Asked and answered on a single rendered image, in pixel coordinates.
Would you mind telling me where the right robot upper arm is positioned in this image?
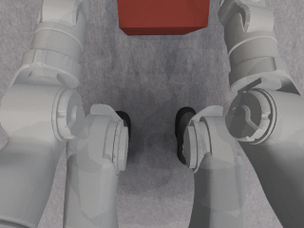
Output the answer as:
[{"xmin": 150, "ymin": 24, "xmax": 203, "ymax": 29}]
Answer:
[{"xmin": 225, "ymin": 87, "xmax": 304, "ymax": 228}]

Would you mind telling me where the carton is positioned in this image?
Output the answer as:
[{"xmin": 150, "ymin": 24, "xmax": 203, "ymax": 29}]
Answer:
[{"xmin": 117, "ymin": 0, "xmax": 210, "ymax": 36}]

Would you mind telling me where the right robot foot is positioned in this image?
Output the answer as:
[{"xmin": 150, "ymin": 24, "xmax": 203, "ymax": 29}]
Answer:
[{"xmin": 175, "ymin": 106, "xmax": 197, "ymax": 165}]

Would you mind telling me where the robot foot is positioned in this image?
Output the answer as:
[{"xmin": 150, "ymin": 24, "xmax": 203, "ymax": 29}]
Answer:
[
  {"xmin": 175, "ymin": 106, "xmax": 197, "ymax": 165},
  {"xmin": 116, "ymin": 111, "xmax": 131, "ymax": 144}
]

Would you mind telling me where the robot right forearm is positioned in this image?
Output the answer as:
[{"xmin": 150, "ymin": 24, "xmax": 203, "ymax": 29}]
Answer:
[{"xmin": 218, "ymin": 0, "xmax": 304, "ymax": 98}]

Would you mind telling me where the left robot foot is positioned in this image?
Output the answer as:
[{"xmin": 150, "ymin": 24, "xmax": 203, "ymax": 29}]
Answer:
[{"xmin": 116, "ymin": 111, "xmax": 131, "ymax": 144}]

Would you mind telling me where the robot left forearm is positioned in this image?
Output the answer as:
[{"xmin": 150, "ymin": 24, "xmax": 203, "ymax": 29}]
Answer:
[{"xmin": 0, "ymin": 0, "xmax": 91, "ymax": 128}]

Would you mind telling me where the left robot upper arm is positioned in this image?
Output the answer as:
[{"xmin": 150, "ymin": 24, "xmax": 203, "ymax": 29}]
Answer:
[{"xmin": 0, "ymin": 83, "xmax": 86, "ymax": 228}]

